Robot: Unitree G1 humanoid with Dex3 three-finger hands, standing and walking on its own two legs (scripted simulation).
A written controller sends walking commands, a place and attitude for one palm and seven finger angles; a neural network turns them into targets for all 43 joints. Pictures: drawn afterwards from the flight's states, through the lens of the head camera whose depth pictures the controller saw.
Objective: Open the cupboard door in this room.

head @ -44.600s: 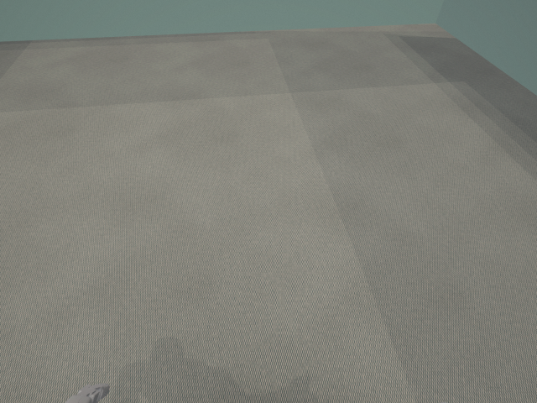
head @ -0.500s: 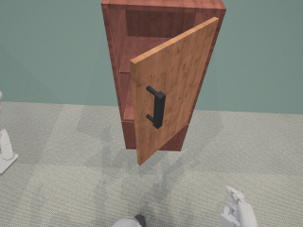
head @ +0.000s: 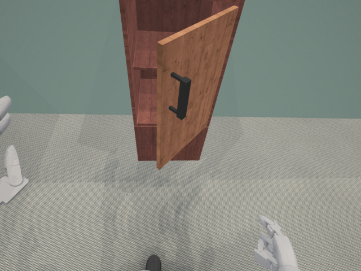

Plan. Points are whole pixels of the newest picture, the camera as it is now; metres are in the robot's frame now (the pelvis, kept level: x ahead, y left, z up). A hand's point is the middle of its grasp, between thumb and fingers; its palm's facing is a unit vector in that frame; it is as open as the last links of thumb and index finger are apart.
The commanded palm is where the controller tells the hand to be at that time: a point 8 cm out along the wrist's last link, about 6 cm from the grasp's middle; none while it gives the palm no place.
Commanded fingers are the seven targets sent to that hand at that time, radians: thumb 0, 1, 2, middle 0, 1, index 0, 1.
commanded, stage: stop stepping back and stand still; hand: left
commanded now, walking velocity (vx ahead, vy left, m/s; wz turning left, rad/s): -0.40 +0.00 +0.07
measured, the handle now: (178, 96) +0.58 +0.04 +0.03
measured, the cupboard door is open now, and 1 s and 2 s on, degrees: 46 46 46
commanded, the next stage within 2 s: let the arm hang, fingers relaxed in 1.10 s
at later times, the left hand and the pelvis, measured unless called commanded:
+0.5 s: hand out of the picture +0.08 +0.21 +0.17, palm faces +0.34 -0.80 -0.50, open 7.4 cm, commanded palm +0.01 +0.27 +0.18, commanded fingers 0.00 0.90 0.90 -0.20 -0.30 -0.20 -0.30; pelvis -0.14 -0.03 -0.01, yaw -2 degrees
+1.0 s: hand out of the picture +0.04 +0.25 +0.18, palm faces +0.46 -0.76 -0.46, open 7.4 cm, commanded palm -0.02 +0.29 +0.18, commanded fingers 0.00 0.90 0.90 -0.20 -0.30 -0.20 -0.30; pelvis -0.15 -0.01 -0.01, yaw +0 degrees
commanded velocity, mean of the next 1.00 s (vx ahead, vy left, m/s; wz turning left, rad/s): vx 0.15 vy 0.05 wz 0.00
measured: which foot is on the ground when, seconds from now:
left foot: down 0.00-0.10, up 0.12-0.26, down 0.28-0.48, up 0.50-0.88, down 0.90-1.00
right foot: up 0.00-0.08, down 0.10-1.00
